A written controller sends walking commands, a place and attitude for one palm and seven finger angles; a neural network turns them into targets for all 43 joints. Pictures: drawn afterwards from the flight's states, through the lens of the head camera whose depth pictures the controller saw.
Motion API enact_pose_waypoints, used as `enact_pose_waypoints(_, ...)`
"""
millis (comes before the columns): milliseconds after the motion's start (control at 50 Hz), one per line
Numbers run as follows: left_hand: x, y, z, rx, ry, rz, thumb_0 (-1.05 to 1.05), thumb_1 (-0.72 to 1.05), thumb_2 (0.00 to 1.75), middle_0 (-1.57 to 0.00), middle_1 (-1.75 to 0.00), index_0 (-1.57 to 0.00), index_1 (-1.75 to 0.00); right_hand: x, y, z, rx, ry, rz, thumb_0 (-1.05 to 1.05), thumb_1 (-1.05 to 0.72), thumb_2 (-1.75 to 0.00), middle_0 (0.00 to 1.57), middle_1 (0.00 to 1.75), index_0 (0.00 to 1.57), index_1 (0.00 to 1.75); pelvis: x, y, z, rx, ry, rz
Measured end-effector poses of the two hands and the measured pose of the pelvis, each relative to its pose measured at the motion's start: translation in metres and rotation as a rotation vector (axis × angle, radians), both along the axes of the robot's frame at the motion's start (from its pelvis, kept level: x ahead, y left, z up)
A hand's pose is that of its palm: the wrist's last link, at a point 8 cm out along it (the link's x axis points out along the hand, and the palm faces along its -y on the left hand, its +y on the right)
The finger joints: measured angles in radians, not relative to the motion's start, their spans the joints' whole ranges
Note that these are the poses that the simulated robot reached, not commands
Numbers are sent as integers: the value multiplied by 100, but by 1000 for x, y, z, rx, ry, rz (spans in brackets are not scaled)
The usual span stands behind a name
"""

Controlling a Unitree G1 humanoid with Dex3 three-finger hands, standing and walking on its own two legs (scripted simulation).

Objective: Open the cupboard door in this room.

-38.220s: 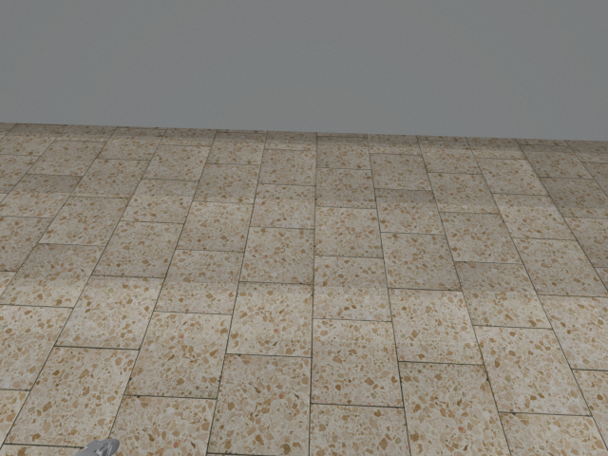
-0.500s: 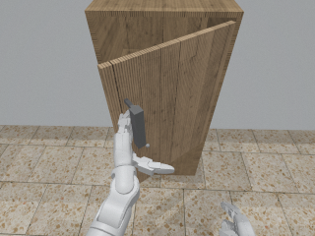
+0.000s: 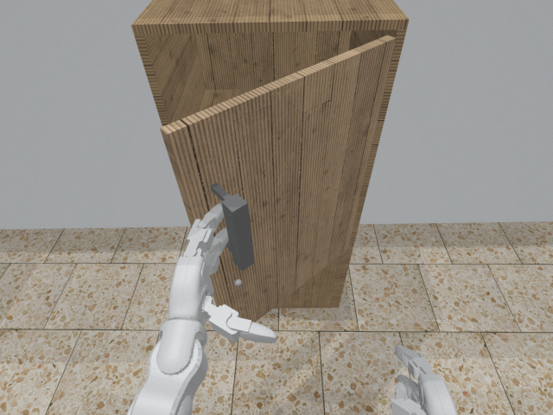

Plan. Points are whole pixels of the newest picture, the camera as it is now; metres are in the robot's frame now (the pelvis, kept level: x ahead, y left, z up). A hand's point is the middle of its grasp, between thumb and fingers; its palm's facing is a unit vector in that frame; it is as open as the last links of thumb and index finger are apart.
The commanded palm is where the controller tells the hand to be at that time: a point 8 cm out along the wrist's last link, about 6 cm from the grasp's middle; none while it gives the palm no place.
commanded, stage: slide the hand sideways off the handle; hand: left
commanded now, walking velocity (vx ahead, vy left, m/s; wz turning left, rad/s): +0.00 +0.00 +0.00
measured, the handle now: (231, 226) +0.36 +0.10 +0.10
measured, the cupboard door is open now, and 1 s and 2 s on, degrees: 40 40 40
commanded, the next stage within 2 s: draw the hand back to the body in 0.60 s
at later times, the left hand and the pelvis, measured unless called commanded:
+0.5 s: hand (197, 321) +0.21 +0.12 +0.09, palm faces +0.06 -1.00 -0.03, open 16.3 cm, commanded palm +0.18 +0.17 +0.09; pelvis +0.02 -0.01 -0.01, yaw +1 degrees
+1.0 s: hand (156, 321) +0.20 +0.16 +0.11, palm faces +0.08 -1.00 -0.06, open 16.3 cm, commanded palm +0.17 +0.22 +0.12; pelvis +0.01 +0.00 -0.01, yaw +1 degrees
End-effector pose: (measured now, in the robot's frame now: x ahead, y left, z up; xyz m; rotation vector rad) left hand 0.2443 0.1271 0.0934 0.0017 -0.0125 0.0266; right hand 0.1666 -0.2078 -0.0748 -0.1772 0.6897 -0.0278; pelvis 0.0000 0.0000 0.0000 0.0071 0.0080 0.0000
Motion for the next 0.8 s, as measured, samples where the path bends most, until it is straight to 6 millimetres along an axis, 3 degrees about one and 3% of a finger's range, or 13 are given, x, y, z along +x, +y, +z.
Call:
enact_pose_waypoints(340,-31,34,-3,20,10,39,-1,-50,30,-15,-30,-15,-30,26,-6,3,-8,-69,25,2,-91,-90,20,30,20,30,15,-7,-4,-2,31,17)
enact_pose_waypoints(560,-60,46,-6,30,19,37,-1,-50,30,-15,-30,-15,-30,27,-6,-2,-12,-103,32,2,-91,-90,20,30,20,30,16,-6,-12,-6,52,26)
enact_pose_waypoints(800,-61,61,-3,39,-11,26,-1,-50,30,-15,-30,-15,-30,20,-6,-5,-23,-122,16,2,-91,-90,20,30,20,30,12,-2,-17,-14,62,28)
